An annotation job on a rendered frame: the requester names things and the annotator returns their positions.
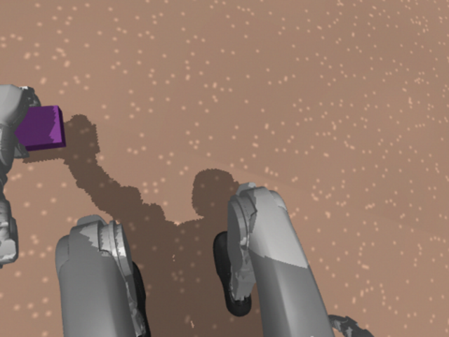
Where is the left robot hand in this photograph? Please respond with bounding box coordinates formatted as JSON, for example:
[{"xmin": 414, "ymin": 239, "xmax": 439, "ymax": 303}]
[{"xmin": 0, "ymin": 84, "xmax": 41, "ymax": 159}]

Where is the left robot arm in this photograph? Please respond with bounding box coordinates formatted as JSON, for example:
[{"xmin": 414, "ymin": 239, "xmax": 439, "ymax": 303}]
[{"xmin": 0, "ymin": 124, "xmax": 18, "ymax": 269}]

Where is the small box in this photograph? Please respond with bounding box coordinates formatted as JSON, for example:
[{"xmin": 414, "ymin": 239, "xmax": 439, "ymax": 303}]
[{"xmin": 14, "ymin": 105, "xmax": 66, "ymax": 151}]

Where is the right robot hand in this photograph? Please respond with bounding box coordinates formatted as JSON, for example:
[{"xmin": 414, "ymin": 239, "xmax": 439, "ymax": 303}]
[{"xmin": 328, "ymin": 315, "xmax": 374, "ymax": 337}]

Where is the right robot foot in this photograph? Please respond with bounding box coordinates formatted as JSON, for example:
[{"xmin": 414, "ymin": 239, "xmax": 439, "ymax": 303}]
[{"xmin": 213, "ymin": 231, "xmax": 252, "ymax": 317}]

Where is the left robot foot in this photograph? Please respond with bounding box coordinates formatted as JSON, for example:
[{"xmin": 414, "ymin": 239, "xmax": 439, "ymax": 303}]
[{"xmin": 132, "ymin": 261, "xmax": 151, "ymax": 337}]

